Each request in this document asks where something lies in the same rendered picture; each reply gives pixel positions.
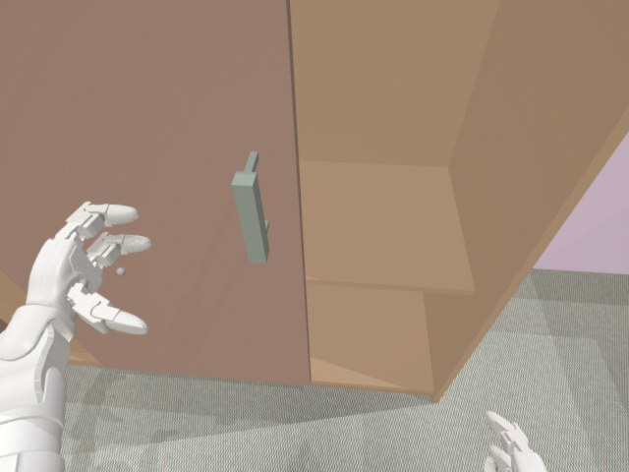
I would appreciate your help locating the right robot hand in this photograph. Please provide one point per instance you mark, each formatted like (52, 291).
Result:
(515, 444)

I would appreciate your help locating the wardrobe door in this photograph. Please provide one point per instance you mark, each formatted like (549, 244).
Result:
(155, 104)
(13, 297)

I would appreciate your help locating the robot left forearm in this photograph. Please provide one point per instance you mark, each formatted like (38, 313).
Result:
(34, 351)

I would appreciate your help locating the left robot hand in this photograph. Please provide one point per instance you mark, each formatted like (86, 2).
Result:
(61, 264)

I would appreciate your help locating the handle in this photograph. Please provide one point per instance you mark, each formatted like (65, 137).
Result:
(248, 202)

